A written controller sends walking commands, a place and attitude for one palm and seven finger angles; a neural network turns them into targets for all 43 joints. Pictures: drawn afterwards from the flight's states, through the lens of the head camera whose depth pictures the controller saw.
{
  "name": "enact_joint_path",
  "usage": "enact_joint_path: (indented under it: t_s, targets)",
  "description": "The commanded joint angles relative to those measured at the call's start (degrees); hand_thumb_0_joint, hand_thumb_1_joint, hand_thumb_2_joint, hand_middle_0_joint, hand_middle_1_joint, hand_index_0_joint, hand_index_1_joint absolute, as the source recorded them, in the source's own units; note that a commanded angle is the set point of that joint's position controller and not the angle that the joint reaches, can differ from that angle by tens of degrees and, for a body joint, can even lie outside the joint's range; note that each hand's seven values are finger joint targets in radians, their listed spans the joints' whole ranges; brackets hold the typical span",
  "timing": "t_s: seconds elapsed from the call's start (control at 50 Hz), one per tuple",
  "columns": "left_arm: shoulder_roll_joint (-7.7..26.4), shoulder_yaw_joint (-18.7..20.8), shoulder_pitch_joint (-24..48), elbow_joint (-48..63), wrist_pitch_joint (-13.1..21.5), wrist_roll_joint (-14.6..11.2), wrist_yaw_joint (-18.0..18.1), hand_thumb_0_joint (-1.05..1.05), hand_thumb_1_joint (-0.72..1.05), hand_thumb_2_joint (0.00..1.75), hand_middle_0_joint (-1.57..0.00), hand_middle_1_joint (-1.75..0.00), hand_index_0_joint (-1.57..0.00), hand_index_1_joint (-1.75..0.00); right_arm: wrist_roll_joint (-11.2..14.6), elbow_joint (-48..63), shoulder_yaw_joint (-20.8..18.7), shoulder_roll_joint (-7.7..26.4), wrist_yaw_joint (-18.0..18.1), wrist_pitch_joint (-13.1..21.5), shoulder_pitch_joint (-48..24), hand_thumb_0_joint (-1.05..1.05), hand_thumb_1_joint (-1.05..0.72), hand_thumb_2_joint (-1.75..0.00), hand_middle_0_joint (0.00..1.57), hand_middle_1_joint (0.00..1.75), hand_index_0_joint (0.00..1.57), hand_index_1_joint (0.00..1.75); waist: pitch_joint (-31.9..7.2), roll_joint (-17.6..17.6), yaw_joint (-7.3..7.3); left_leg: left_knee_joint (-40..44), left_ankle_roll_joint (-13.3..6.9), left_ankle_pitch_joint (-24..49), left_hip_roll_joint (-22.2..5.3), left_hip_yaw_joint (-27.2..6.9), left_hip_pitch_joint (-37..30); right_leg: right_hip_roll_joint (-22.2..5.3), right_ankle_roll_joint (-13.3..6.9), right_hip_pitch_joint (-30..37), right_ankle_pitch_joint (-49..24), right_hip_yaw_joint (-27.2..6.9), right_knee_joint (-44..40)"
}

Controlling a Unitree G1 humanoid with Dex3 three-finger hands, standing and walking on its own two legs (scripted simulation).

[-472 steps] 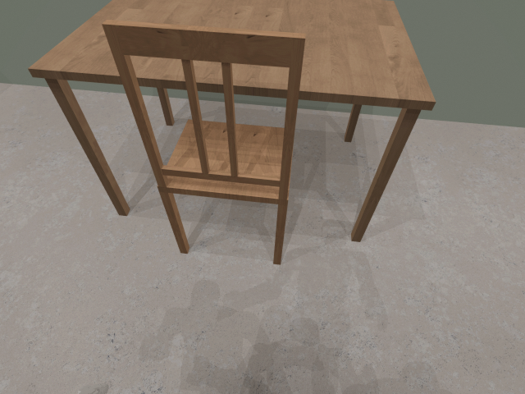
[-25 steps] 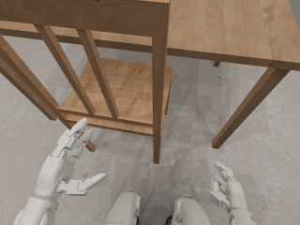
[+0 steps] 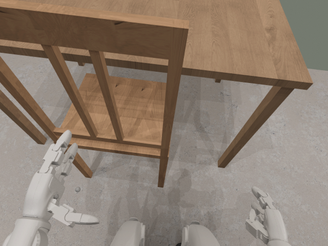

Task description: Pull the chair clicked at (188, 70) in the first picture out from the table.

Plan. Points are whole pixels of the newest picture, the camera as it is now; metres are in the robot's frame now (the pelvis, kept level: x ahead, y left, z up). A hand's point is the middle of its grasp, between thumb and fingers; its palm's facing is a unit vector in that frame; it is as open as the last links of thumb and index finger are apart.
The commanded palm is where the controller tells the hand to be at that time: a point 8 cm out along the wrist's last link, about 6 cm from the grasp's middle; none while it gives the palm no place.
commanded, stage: raise the hand toward the chair's back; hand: left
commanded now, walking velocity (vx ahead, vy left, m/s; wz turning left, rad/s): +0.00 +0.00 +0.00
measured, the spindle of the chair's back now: (77, 101) +0.46 +0.26 +0.03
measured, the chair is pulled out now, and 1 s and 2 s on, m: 0.00 0.00 0.00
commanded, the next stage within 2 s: aim the fingers beside a spindle in 0.86 s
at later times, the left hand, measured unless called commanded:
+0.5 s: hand (62, 179) +0.25 +0.23 +0.05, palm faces -0.05 -1.00 -0.05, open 17.0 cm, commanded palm +0.22 +0.28 +0.06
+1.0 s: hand (64, 181) +0.24 +0.22 +0.06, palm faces -0.01 -1.00 -0.05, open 17.0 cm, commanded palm +0.22 +0.26 +0.06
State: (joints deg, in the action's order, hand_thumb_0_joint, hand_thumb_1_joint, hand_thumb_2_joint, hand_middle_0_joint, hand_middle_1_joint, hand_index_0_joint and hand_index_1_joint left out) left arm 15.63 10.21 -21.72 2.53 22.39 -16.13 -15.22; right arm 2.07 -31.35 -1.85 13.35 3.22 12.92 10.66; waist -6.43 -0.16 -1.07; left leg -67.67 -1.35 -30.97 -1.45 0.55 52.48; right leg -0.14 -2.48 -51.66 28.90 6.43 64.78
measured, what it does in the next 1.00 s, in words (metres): stands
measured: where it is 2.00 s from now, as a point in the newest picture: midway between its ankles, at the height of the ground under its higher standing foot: outside the picture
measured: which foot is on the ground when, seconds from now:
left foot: down 0.00-1.00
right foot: down 0.00-1.00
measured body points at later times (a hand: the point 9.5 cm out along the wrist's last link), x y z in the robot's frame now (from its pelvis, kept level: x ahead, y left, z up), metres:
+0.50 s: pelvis +0.00 +0.02 +0.01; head +0.08 +0.03 +0.45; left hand +0.24 +0.28 +0.06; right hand +0.17 -0.23 -0.07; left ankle +0.02 +0.10 -0.65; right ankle +0.03 -0.10 -0.65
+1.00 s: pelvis +0.00 +0.00 +0.01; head +0.07 +0.02 +0.45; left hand +0.23 +0.27 +0.06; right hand +0.18 -0.23 -0.07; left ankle +0.02 +0.10 -0.65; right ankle +0.03 -0.10 -0.65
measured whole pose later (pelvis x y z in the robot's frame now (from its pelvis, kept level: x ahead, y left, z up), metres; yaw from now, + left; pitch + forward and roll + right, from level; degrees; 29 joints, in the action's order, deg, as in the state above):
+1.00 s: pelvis +0.00 +0.00 +0.01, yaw +0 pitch +15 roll -3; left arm 17.2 14.0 -16.2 -1.9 19.7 -18.1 -18.5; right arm 1.5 -31.6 1.5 13.8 2.6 13.2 12.1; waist -6.8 1.0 -0.6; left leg -66.1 -1.6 -29.9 -1.2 -0.2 51.6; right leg -0.2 -2.2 -50.0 27.7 7.0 62.4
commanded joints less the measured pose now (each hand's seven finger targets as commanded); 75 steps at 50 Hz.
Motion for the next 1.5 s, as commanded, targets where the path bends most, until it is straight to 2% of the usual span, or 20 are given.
enact_joint_path:
  t_s: [0.0,0.04,0.1,0.14,0.22,0.24,0.3,0.44,0.54,0.62,0.78,0.84,0.88,0.94,1.0,1.1,1.16,1.3,1.38,1.48]
  targets:
    - [5.84,3.97,0.92,10.76,3.31,-0.52,0.46,0.0,-0.5,0.3,-0.06,-0.08,-0.06,-0.08,0.09,7.7,-1.72,7.66,-0.48,2.04,-0.97,0.0,-0.9,-0.9,0.2,0.3,0.2,0.3,-13.6,6.44,0.18,11.79,0.98,18.26,0.95,-4.58,-12.57,1.85,1.26,7.15,-11.1,-2.43,-8.56]
    - [5.67,2.92,1.87,6.04,0.9,-0.16,-0.83,0.0,-0.5,0.3,-0.06,-0.08,-0.06,-0.08,0.4,8.06,-1.37,8.3,-0.22,1.53,-1.08,0.0,-0.9,-0.9,0.2,0.3,0.2,0.3,-9.73,3.36,-0.84,12.43,0.7,13.47,1.04,-4.87,-10.24,2.2,1.23,6.22,-7.75,-2.5,-9.89]
    - [6.68,3.04,5.6,4.79,-1.31,-0.72,-3.29,0.0,-0.5,0.3,-0.06,-0.08,-0.06,-0.08,0.69,8.88,-0.79,9.01,0.29,1.59,-0.6,0.0,-0.9,-0.9,0.2,0.3,0.2,0.3,-9.49,0.62,-1.17,12.97,0.52,9.57,1.22,-5.06,-8.8,1.94,1.51,6.7,-4.84,-3.03,-11.43]
    - [9.76,5.8,8.57,6.26,-1.59,-1.48,-4.06,0.0,-0.5,0.3,-0.06,-0.08,-0.06,-0.08,0.55,9.26,-0.54,9.43,0.78,1.76,-0.55,0.0,-0.9,-0.9,0.2,0.3,0.2,0.3,-11.74,0.89,-0.65,12.46,0.41,10.84,1.36,-4.89,-9.54,2.0,1.41,7.98,-5.73,-3.5,-11.3]
    - [10.54,8.0,11.43,11.02,1.02,-3.12,-4.0,0.0,-0.5,0.3,-0.06,-0.08,-0.06,-0.08,0.0,8.77,-0.21,8.79,0.68,2.9,-0.15,0.0,-0.9,-0.9,0.2,0.3,0.2,0.3,-15.91,4.25,0.35,12.05,0.9,16.32,1.43,-5.14,-12.98,1.94,1.24,9.44,-10.02,-3.27,-10.25]
    - [12.42,9.82,11.5,11.66,1.67,-3.05,-3.45,0.0,-0.5,0.3,-0.06,-0.08,-0.06,-0.08,-0.23,8.45,-0.16,8.91,0.59,3.09,0.02,0.0,-0.9,-0.9,0.2,0.3,0.2,0.3,-17.16,6.24,1.01,11.69,1.09,18.16,1.47,-5.15,-13.63,2.11,1.01,9.68,-11.17,-3.24,-9.52]
    - [9.72,7.57,9.49,9.0,2.0,-2.37,-3.32,0.0,-0.5,0.3,-0.06,-0.08,-0.06,-0.08,-0.22,7.74,-0.22,8.79,-0.05,3.13,0.18,0.0,-0.9,-0.9,0.2,0.3,0.2,0.3,-15.19,7.06,0.4,12.42,1.55,18.22,1.22,-5.52,-13.82,2.07,1.05,8.21,-10.7,-2.56,-9.52]
    - [10.28,7.88,6.4,5.29,-3.11,-2.15,-4.91,0.0,-0.5,0.3,-0.06,-0.08,-0.06,-0.08,0.34,8.53,-0.79,9.81,-0.02,2.44,0.31,0.0,-0.9,-0.9,0.2,0.3,0.2,0.3,-15.12,4.5,0.39,13.77,1.59,19.67,1.22,-5.45,-13.41,2.2,1.21,10.38,-12.14,-2.01,-10.62]
    - [11.89,10.16,9.57,8.18,-0.24,-3.16,-3.42,0.0,-0.5,0.3,-0.06,-0.08,-0.06,-0.08,-0.19,8.16,-0.75,9.61,0.02,2.87,0.41,0.0,-0.9,-0.9,0.2,0.3,0.2,0.3,-14.45,3.64,0.56,13.37,1.8,18.4,1.34,-5.45,-12.43,2.4,1.13,9.81,-10.89,-2.09,-10.31]
    - [10.47,8.44,9.21,8.2,2.51,-2.39,-2.33,0.0,-0.5,0.3,-0.06,-0.08,-0.06,-0.08,-0.49,7.72,-0.74,9.57,-0.62,3.35,0.61,0.0,-0.9,-0.9,0.2,0.3,0.2,0.3,-14.61,5.91,0.18,13.02,2.06,17.42,1.26,-5.53,-12.83,2.2,1.07,7.87,-9.63,-2.17,-9.59]
    - [10.75,7.81,8.04,7.41,-0.77,-2.0,-4.09,0.0,-0.5,0.3,-0.06,-0.08,-0.06,-0.08,0.16,8.34,-0.73,9.7,-0.39,2.8,0.56,0.0,-0.9,-0.9,0.2,0.3,0.2,0.3,-15.31,4.26,-0.3,12.89,1.14,16.05,1.41,-4.67,-11.83,2.07,1.35,10.12,-10.21,-2.99,-10.99]
    - [12.16,9.91,9.33,7.79,-0.46,-2.72,-3.58,0.0,-0.5,0.3,-0.06,-0.08,-0.06,-0.08,-0.1,8.13,-0.47,9.53,-0.03,2.8,0.22,0.0,-0.9,-0.9,0.2,0.3,0.2,0.3,-14.95,3.72,-0.04,12.16,0.97,16.0,1.63,-4.49,-10.83,2.26,1.32,10.56,-10.42,-3.32,-10.95]
    - [10.65,9.26,9.5,7.38,0.48,-3.02,-3.39,0.0,-0.5,0.3,-0.06,-0.08,-0.06,-0.08,-0.16,7.9,-0.37,9.09,-0.04,2.99,0.05,0.0,-0.9,-0.9,0.2,0.3,0.2,0.3,-14.49,2.38,-0.1,11.92,1.0,15.01,1.71,-4.39,-9.96,2.1,1.42,10.7,-9.53,-3.64,-11.03]
    - [10.71,8.73,9.88,7.56,1.65,-2.89,-3.39,0.0,-0.5,0.3,-0.06,-0.08,-0.06,-0.08,-0.18,7.53,-0.2,9.23,-0.13,3.35,-0.07,0.0,-0.9,-0.9,0.2,0.3,0.2,0.3,-14.33,4.66,-0.14,11.26,0.91,14.87,1.76,-4.28,-10.09,2.14,1.21,9.63,-9.31,-3.9,-10.66]
    - [8.72,5.93,11.1,4.58,0.95,-2.11,-4.19,0.0,-0.5,0.3,-0.06,-0.08,-0.06,-0.08,-0.03,7.28,-0.13,9.35,-0.22,3.35,0.04,0.0,-0.9,-0.9,0.2,0.3,0.2,0.3,-12.69,3.35,-1.13,10.63,0.75,12.92,1.77,-4.06,-8.18,1.77,1.42,8.58,-7.99,-4.46,-10.93]
    - [9.3,5.96,12.67,4.84,-0.04,-2.0,-5.04,0.0,-0.5,0.3,-0.06,-0.08,-0.06,-0.08,-0.01,7.75,-0.21,9.54,0.03,3.47,0.19,0.0,-0.9,-0.9,0.2,0.3,0.2,0.3,-15.18,3.5,-0.58,9.93,0.54,13.71,1.89,-3.81,-7.97,1.42,1.43,9.8,-8.92,-5.23,-10.67]
    - [12.18,8.94,15.61,5.56,0.65,-2.05,-3.82,0.0,-0.5,0.3,-0.06,-0.08,-0.06,-0.08,-0.18,7.37,-0.25,9.54,0.22,3.33,0.08,0.0,-0.9,-0.9,0.2,0.3,0.2,0.3,-16.21,3.16,-0.22,9.18,0.55,14.2,1.79,-3.64,-7.15,1.46,1.44,10.08,-9.23,-5.75,-10.16]
    - [10.13,7.53,16.28,2.81,1.94,-1.44,-2.83,0.0,-0.5,0.3,-0.06,-0.08,-0.06,-0.08,-0.43,6.84,-0.15,9.37,-0.34,3.24,0.12,0.0,-0.9,-0.9,0.2,0.3,0.2,0.3,-17.6,4.59,-0.17,8.03,0.53,14.14,1.94,-3.09,-5.9,1.24,1.44,9.78,-9.82,-6.43,-9.04]
    - [8.82,5.9,15.09,1.04,0.53,-1.64,-4.44,0.0,-0.5,0.3,-0.06,-0.08,-0.06,-0.08,-0.08,7.22,-0.39,9.47,-0.4,2.95,0.58,0.0,-0.9,-0.9,0.2,0.3,0.2,0.3,-18.12,2.52,-0.31,7.79,0.4,15.23,1.89,-2.99,-5.36,1.14,1.66,10.69,-12.04,-6.58,-8.83]
    - [10.23,7.62,19.05,0.43,1.0,-1.8,-3.97,0.0,-0.5,0.3,-0.06,-0.08,-0.06,-0.08,-0.18,6.72,-0.4,9.54,-0.17,2.94,0.66,0.0,-0.9,-0.9,0.2,0.3,0.2,0.3,-17.07,1.5,-0.48,6.87,0.39,14.36,1.81,-3.0,-3.8,1.16,1.69,9.29,-10.9,-6.9,-8.29]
